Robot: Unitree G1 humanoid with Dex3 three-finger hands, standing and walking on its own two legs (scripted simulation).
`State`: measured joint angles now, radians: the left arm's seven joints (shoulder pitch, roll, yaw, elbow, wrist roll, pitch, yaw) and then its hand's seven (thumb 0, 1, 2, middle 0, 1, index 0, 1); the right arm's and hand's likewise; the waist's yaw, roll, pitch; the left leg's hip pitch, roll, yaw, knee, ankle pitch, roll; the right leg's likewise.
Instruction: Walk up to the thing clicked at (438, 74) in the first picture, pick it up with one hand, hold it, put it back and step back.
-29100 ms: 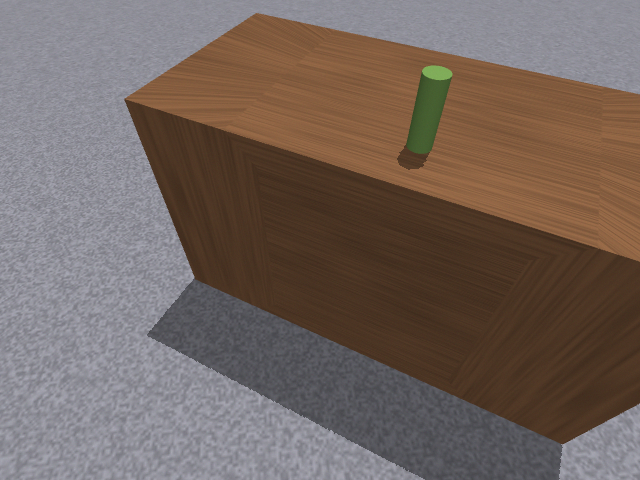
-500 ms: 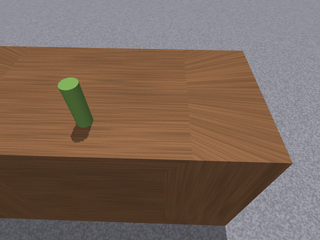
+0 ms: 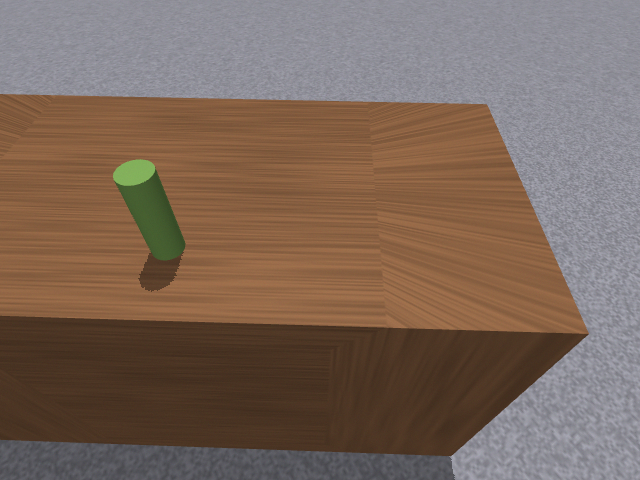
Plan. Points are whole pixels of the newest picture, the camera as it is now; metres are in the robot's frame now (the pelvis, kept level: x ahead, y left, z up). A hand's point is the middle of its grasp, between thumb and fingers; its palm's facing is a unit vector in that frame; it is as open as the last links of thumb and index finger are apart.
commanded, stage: stand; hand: left
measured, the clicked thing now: (153, 213) +0.48 +0.25 +0.05
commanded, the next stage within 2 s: step back in 0.38 s
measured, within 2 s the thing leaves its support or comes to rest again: neither
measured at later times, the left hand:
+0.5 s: hand out of the picture +0.07 +0.27 -0.16, palm faces +0.01 -0.93 -0.36, open 7.4 cm
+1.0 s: hand out of the picture +0.02 +0.32 -0.18, palm faces -0.08 -0.93 -0.36, open 7.4 cm
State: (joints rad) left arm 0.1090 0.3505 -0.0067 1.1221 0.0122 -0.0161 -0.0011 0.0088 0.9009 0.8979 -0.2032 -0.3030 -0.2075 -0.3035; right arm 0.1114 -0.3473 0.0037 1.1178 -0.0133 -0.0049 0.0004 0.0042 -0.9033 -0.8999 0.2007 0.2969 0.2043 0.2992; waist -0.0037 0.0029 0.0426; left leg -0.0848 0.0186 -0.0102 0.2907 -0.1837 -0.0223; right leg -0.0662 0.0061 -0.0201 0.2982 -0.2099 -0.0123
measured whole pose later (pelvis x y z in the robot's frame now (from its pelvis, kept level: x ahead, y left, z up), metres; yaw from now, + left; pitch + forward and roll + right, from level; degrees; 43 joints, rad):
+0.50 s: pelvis -0.02 +0.00 -0.01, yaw +0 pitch -1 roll +0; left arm 0.09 0.36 0.04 1.05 0.00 0.01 0.00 0.01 0.90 0.90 -0.20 -0.30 -0.21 -0.30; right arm 0.09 -0.36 -0.02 1.05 0.00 0.02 0.00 0.00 -0.90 -0.90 0.20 0.30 0.21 0.30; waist 0.00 0.01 0.12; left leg -0.20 0.02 -0.02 0.48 -0.23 0.00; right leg -0.15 0.01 -0.03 0.42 -0.24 -0.02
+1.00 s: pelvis -0.10 +0.06 -0.02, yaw -2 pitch -1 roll -1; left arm 0.09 0.40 0.07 0.88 0.01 0.07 0.01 0.01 0.90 0.90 -0.20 -0.30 -0.21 -0.30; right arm 0.14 -0.34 -0.04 0.87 -0.02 0.03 -0.02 0.00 -0.90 -0.90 0.20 0.30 0.21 0.30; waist -0.02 -0.03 0.21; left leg -0.30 0.01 0.00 0.59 -0.26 0.03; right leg -0.36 0.08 0.12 0.99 -0.53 0.02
